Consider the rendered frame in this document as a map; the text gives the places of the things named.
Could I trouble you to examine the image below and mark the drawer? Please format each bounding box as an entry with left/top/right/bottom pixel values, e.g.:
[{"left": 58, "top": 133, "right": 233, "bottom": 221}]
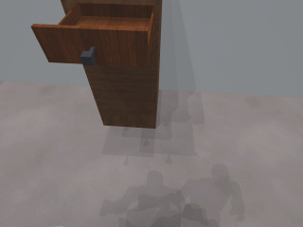
[{"left": 31, "top": 2, "right": 155, "bottom": 67}]

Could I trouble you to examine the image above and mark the handle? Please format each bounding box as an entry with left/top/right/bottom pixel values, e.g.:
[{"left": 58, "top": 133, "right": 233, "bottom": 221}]
[{"left": 80, "top": 46, "right": 96, "bottom": 66}]

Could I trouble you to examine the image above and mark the cabinet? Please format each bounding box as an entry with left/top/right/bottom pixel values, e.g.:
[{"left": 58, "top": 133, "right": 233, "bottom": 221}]
[{"left": 61, "top": 0, "right": 163, "bottom": 129}]

